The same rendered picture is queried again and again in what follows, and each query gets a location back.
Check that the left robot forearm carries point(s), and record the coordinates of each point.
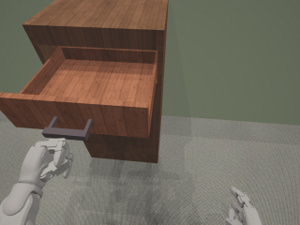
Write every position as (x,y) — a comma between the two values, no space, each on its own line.
(22,204)

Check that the left robot hand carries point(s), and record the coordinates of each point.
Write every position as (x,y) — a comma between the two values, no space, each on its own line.
(46,159)

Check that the handle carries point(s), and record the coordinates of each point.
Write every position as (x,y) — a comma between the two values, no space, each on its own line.
(67,133)

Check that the drawer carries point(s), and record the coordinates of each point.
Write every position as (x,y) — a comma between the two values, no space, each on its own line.
(113,87)

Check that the right robot hand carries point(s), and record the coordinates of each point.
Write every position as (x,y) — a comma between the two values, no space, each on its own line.
(247,214)

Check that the cabinet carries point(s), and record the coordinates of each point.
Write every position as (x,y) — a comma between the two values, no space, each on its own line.
(108,24)

